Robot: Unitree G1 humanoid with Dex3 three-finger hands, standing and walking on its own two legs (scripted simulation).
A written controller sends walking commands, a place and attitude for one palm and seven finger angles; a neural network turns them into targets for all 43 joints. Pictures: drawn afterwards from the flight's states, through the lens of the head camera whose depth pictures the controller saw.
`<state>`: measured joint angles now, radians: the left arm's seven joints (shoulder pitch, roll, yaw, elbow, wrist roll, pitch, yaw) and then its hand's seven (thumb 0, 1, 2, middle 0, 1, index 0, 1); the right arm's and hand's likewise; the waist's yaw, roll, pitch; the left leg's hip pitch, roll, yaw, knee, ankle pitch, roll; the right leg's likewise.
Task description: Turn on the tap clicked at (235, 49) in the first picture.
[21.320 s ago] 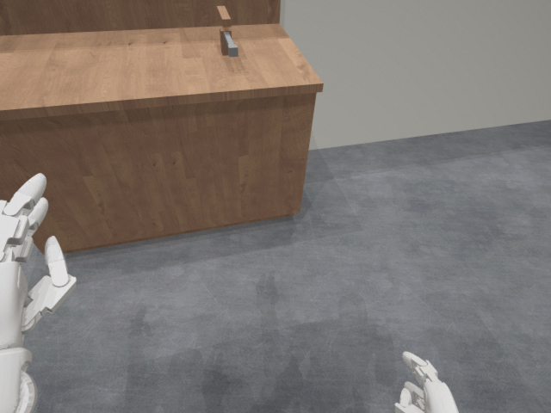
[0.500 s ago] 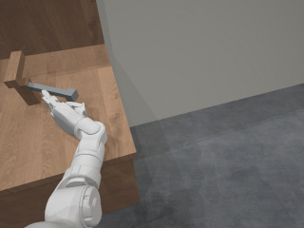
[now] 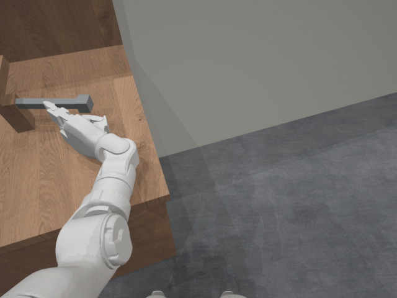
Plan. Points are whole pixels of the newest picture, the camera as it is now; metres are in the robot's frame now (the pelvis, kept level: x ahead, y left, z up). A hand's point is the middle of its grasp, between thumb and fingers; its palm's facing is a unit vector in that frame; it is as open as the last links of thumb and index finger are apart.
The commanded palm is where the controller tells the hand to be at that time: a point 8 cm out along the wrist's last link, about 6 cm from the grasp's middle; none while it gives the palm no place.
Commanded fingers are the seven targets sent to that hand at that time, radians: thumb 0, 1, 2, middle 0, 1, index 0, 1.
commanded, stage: push the lever round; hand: left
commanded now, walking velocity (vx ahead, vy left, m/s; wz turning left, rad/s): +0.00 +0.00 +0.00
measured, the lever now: (84, 103) +0.51 +0.23 +0.09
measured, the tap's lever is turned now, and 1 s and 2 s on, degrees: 72 86 86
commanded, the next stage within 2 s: lift the hand up off the lever in 0.10 s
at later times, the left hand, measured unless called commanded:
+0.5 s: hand (105, 110) +0.49 +0.18 +0.09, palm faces +0.81 -0.58 -0.12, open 8.0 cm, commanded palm +0.43 +0.20 +0.10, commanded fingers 0.00 0.90 0.90 -0.15 -0.15 -0.15 -0.15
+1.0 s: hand (97, 111) +0.46 +0.19 +0.11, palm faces +0.80 -0.60 -0.10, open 7.8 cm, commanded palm +0.41 +0.20 +0.12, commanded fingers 0.00 0.90 0.90 -0.15 -0.15 -0.15 -0.15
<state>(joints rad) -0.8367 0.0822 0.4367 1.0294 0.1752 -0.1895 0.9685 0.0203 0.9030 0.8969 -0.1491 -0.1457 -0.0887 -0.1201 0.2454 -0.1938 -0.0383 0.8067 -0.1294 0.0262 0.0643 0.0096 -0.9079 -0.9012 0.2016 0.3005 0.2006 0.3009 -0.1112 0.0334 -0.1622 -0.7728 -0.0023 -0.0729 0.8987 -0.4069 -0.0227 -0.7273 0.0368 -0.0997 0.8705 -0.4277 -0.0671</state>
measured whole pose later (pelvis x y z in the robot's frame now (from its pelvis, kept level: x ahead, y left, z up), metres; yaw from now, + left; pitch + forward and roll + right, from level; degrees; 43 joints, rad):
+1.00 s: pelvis +0.01 +0.00 +0.02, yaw +0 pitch +12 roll -1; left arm -0.75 0.04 0.39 0.87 0.13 -0.08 0.91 0.02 0.90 0.89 -0.15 -0.15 -0.15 -0.15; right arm 0.24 -0.20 -0.05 0.78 -0.11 0.04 0.07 0.01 -0.91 -0.90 0.20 0.30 0.20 0.30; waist -0.08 0.04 -0.16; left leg -0.63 0.00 -0.06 0.80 -0.39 -0.02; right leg -0.58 0.04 -0.09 0.77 -0.40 -0.06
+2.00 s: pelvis +0.00 +0.01 +0.03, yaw +0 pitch +8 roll -1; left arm -0.73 0.02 0.35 0.73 0.11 0.06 0.91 0.02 0.90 0.89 -0.15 -0.15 -0.15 -0.15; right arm 0.22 -0.20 -0.04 0.80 -0.09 0.04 0.05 0.01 -0.91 -0.90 0.20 0.30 0.20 0.30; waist -0.05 0.04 -0.13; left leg -0.51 -0.01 -0.05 0.70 -0.34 -0.01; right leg -0.47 0.03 -0.07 0.68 -0.35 -0.05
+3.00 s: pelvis +0.01 +0.00 +0.05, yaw -4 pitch -1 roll +1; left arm -0.27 0.19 0.19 0.33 -0.07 0.05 0.25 0.02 0.89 0.89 -0.16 -0.17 -0.17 -0.17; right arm 0.21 -0.21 -0.01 0.70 0.02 0.09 -0.06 0.01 -0.91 -0.90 0.20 0.30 0.20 0.30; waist -0.03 0.04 -0.06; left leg -0.19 0.01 0.02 0.48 -0.27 -0.01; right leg -0.20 0.05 0.00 0.50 -0.28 -0.05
